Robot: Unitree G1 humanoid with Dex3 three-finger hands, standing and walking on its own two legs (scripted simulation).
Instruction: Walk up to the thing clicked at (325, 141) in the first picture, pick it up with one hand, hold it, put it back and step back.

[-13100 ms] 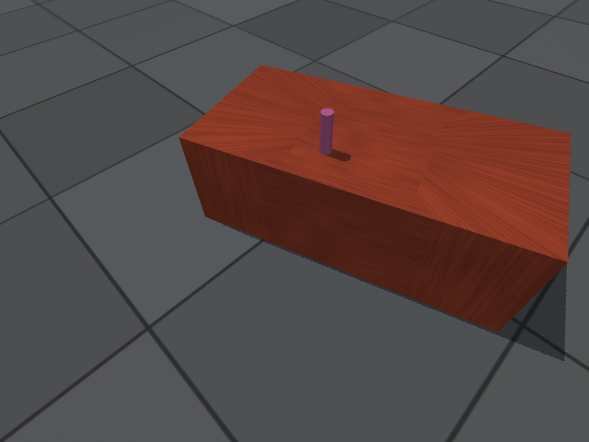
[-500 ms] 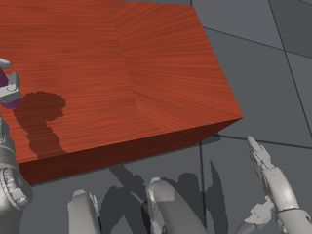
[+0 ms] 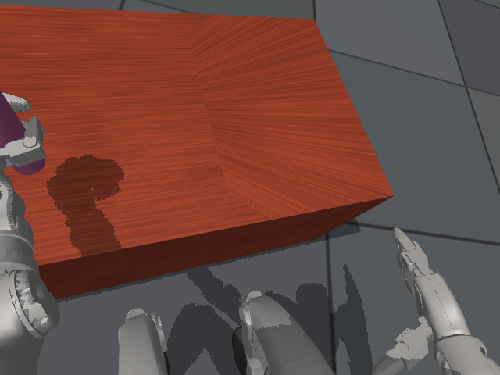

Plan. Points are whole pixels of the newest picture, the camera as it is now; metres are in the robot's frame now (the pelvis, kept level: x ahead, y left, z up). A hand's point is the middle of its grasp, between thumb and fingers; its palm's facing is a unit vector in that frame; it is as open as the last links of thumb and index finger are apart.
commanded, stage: lift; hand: left
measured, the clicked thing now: (7, 133) +0.51 +0.26 -0.02
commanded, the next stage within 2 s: hold in 1.40 s
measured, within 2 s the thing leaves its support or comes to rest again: neither
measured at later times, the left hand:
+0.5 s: hand (11, 134) +0.48 +0.24 +0.03, palm faces +0.28 -0.96 -0.02, open 5.5 cm
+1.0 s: hand (16, 163) +0.40 +0.21 +0.10, palm faces +0.25 -0.97 -0.01, open 5.5 cm
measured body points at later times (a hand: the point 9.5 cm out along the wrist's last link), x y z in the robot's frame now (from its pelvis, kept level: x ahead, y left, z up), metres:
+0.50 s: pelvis +0.01 +0.00 +0.03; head +0.15 +0.06 +0.46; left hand +0.46 +0.29 +0.03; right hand +0.18 -0.26 +0.05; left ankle +0.06 +0.12 -0.59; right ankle +0.02 -0.15 -0.59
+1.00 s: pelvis +0.02 -0.01 +0.07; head +0.10 +0.02 +0.52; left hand +0.38 +0.26 +0.10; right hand +0.19 -0.26 +0.06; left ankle +0.06 +0.12 -0.59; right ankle +0.02 -0.15 -0.59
